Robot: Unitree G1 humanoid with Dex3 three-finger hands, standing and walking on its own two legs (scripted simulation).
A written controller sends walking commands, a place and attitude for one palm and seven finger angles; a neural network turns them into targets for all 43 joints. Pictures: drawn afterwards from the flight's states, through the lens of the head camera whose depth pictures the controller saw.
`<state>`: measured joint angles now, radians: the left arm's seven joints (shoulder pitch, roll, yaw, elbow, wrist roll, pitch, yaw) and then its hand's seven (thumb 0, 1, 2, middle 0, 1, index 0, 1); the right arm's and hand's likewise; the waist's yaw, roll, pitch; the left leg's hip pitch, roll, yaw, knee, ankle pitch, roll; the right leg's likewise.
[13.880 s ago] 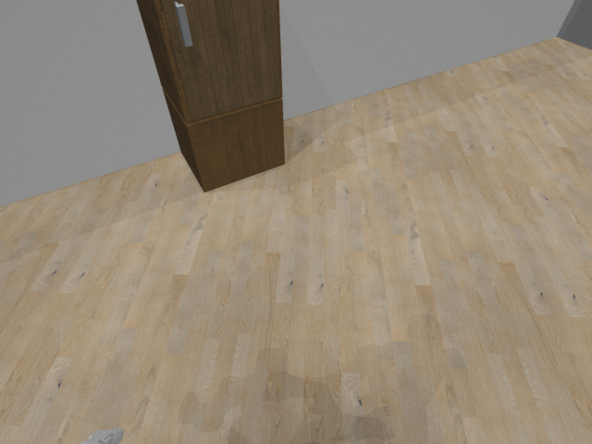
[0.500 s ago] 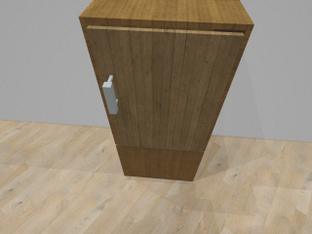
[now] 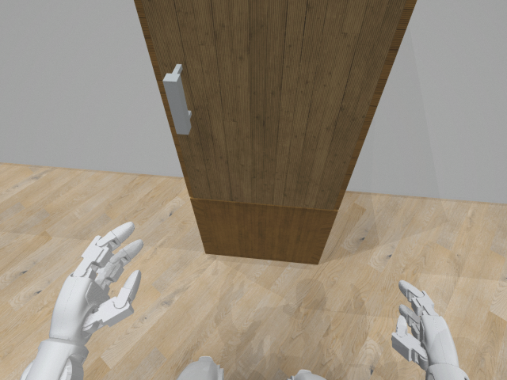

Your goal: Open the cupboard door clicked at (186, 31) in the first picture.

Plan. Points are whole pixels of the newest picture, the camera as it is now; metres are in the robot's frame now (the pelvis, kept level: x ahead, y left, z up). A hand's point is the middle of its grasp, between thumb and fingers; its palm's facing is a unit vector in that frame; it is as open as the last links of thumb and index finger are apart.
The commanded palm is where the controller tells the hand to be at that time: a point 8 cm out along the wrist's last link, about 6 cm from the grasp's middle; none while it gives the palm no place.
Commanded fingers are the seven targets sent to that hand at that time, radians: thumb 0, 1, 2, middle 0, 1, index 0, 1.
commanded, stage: raise the hand with hooked fingers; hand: left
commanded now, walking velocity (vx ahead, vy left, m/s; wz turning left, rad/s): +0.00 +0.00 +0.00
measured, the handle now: (181, 99) +0.61 +0.18 +0.10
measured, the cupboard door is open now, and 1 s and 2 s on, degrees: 0 0 0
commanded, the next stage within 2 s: move the hooked fingers beside the handle in 1.76 s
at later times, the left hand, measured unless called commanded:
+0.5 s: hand (83, 279) +0.25 +0.26 +0.05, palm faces -0.04 -1.00 -0.04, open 11.1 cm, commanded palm +0.22 +0.31 +0.06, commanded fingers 0.00 -0.10 0.47 -0.27 -0.94 -0.27 -0.94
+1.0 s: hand (40, 248) +0.27 +0.31 +0.10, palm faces -0.02 -1.00 -0.04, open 13.7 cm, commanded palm +0.25 +0.36 +0.10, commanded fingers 0.00 -0.50 0.30 -0.30 -1.20 -0.30 -1.20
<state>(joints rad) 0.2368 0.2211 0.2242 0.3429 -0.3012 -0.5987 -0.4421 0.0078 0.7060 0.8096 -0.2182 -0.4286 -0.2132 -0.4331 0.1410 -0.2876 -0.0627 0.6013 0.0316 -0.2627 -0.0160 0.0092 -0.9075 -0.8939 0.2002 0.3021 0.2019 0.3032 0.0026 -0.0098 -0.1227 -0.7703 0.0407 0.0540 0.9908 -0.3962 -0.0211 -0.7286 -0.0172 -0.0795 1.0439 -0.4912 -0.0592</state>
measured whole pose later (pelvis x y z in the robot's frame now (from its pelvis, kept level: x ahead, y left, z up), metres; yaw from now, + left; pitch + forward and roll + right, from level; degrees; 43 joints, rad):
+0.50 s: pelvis +0.00 +0.03 +0.01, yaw +0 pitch +11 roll -2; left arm 0.21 0.31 0.30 0.19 -0.35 -0.34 -0.42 0.01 0.13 0.56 -0.26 -0.80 -0.26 -0.80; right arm 0.30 -0.24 0.03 0.60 0.03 -0.25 -0.06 0.01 -0.90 -0.89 0.20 0.30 0.21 0.30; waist -0.02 0.03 -0.09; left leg -0.78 0.05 0.03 1.00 -0.42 0.03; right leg -0.69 0.00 -0.10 0.96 -0.46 -0.02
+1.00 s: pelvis +0.01 +0.05 +0.03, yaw +1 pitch +7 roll -3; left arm 0.06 0.39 0.36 0.27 -0.34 -0.24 -0.48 0.00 -0.43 0.33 -0.30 -1.15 -0.30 -1.16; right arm 0.24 -0.26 0.06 0.55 0.04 -0.23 -0.07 0.01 -0.90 -0.89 0.20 0.30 0.21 0.30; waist 0.01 0.03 -0.07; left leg -0.64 0.02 0.03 0.90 -0.39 0.05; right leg -0.53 -0.01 -0.10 0.82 -0.42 0.01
